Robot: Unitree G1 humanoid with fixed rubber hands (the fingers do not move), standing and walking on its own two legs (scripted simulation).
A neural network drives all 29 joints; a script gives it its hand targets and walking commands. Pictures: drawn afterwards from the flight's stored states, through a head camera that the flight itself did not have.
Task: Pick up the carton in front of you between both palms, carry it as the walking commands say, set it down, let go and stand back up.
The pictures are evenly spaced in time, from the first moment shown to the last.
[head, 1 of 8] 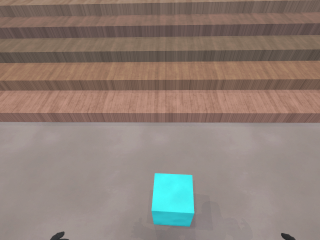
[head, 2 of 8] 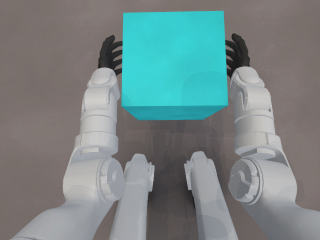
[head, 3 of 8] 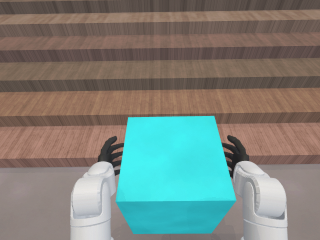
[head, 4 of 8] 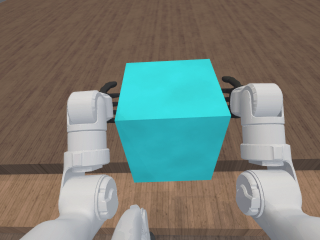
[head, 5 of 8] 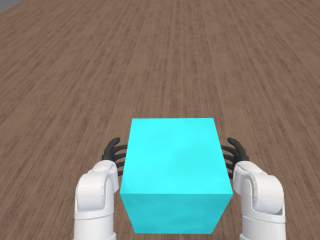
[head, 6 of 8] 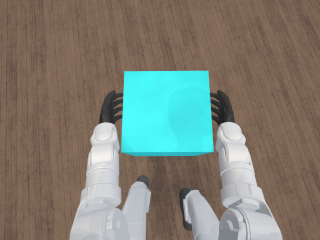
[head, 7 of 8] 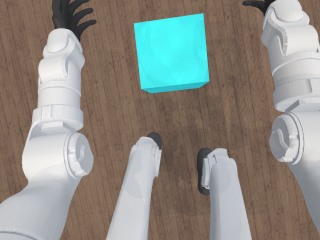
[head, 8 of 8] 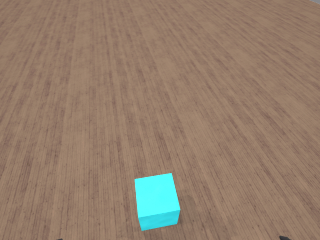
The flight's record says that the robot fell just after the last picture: no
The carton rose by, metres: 1.69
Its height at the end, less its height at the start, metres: +0.93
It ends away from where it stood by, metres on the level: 4.95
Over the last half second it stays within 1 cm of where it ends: yes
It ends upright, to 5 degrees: yes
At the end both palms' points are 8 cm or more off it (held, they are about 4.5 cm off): yes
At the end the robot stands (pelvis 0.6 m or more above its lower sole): yes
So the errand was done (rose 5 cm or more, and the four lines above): yes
